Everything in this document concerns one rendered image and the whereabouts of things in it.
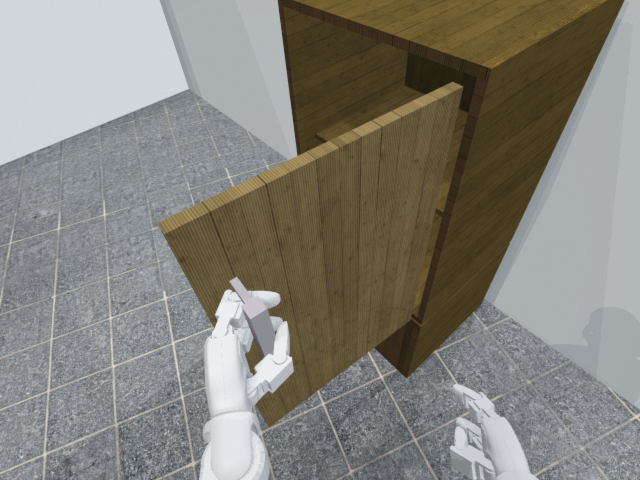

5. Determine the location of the handle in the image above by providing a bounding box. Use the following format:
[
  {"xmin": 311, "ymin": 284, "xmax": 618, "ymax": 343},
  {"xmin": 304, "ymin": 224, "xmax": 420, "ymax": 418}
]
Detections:
[{"xmin": 229, "ymin": 277, "xmax": 276, "ymax": 359}]

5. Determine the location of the cupboard door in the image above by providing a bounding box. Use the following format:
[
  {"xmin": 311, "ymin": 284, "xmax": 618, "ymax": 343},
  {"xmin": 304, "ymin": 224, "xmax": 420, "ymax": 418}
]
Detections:
[{"xmin": 157, "ymin": 82, "xmax": 463, "ymax": 427}]

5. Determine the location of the robot left forearm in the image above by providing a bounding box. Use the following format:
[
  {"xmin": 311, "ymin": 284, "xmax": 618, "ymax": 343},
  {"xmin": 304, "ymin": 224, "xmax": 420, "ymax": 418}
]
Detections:
[{"xmin": 199, "ymin": 410, "xmax": 270, "ymax": 480}]

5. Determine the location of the robot right hand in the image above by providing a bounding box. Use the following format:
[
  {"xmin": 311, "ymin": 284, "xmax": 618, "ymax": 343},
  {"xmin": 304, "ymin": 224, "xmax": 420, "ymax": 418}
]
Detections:
[{"xmin": 450, "ymin": 384, "xmax": 530, "ymax": 480}]

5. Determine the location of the robot left hand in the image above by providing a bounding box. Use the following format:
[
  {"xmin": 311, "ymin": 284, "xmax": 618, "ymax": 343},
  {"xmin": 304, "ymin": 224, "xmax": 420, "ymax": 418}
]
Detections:
[{"xmin": 204, "ymin": 290, "xmax": 294, "ymax": 419}]

